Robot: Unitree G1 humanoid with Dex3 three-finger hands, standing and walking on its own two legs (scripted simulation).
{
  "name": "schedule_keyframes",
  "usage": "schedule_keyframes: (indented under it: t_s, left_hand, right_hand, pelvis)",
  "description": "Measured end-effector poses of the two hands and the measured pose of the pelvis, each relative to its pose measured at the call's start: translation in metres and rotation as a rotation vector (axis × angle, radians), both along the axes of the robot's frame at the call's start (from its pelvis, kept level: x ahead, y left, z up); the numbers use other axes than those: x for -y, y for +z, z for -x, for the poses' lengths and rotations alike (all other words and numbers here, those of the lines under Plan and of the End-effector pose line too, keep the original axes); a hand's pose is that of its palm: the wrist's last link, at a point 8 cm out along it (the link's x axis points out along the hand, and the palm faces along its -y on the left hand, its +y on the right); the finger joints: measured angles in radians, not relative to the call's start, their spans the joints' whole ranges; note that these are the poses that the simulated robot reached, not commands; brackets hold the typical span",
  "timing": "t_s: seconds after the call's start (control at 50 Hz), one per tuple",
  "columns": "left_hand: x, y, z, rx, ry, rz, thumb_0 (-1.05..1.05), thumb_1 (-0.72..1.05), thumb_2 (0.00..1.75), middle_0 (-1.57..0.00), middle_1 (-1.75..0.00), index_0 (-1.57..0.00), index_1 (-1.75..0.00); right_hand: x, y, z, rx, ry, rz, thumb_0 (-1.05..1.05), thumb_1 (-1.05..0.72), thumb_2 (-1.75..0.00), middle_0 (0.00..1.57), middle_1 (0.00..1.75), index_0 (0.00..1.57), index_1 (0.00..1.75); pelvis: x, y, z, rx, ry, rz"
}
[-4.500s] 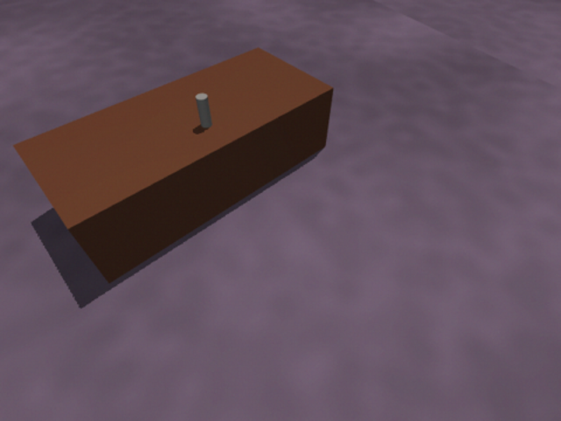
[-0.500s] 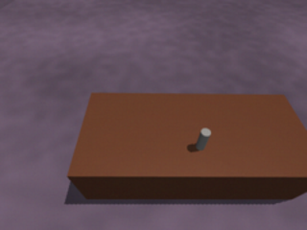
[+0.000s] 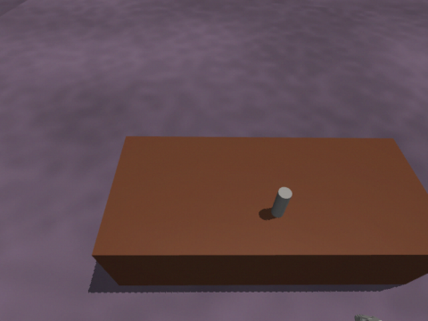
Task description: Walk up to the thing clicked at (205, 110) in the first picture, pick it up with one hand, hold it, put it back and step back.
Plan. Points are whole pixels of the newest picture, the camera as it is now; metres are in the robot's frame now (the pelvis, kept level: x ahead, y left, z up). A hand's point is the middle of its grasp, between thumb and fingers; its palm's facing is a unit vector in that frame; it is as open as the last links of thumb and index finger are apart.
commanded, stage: walk up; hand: right
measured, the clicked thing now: (281, 202) +0.55 -0.24 -0.35
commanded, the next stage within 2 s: stand in 0.66 s
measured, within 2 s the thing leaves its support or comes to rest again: neither
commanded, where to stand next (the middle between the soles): +0.08 -0.01 m, yaw -1 degrees
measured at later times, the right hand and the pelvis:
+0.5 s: hand out of the picture +0.08 -0.25 -0.15, palm faces +0.01 +0.94 -0.35, open 7.3 cm; pelvis +0.00 +0.00 +0.01, yaw -1 degrees
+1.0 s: hand out of the picture +0.07 -0.25 -0.15, palm faces +0.00 +0.95 -0.32, open 7.3 cm; pelvis -0.01 +0.00 +0.01, yaw -1 degrees
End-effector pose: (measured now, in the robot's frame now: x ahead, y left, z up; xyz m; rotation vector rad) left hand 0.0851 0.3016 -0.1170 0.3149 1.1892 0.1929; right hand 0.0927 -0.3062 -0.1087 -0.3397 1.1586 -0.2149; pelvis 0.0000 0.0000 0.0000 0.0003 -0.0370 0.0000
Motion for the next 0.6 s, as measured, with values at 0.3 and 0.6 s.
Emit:
schedule_keyframes:
  t_s: [0.3, 0.6]
  left_hand:
    - [0.001, 0.003, 0.000, -0.015, 0.000, 0.005, 0.01, 0.90, 0.90, -0.21, -0.30, -0.21, -0.29]
    - [0.005, 0.002, 0.000, -0.021, -0.005, 0.013, 0.01, 0.90, 0.90, -0.21, -0.30, -0.21, -0.29]
  right_hand:
    - [-0.010, -0.003, 0.015, -0.034, -0.020, -0.027, 0.00, -0.90, -0.90, 0.20, 0.30, 0.21, 0.30]
    - [-0.008, -0.002, 0.024, -0.043, -0.040, -0.023, 0.00, -0.91, -0.90, 0.20, 0.30, 0.21, 0.30]
  pelvis:
    - [-0.003, 0.004, -0.002, 0.007, -0.009, -0.002]
    - [-0.003, 0.005, -0.002, 0.009, -0.018, -0.002]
